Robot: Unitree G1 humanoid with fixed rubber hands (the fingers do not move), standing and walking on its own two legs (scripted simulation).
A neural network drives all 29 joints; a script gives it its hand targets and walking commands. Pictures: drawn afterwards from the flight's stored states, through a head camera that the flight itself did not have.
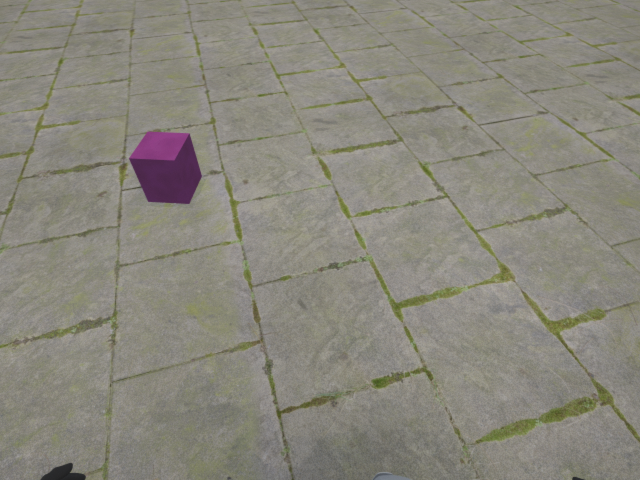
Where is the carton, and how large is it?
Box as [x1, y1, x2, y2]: [129, 132, 201, 203]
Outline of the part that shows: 147,132 129,159 148,201 188,203 201,176 189,133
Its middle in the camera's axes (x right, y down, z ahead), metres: -0.72 -0.33 +1.82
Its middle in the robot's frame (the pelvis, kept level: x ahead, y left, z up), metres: +1.57 +0.63 -0.64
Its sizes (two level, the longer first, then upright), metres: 0.210 0.200 0.250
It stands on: the floor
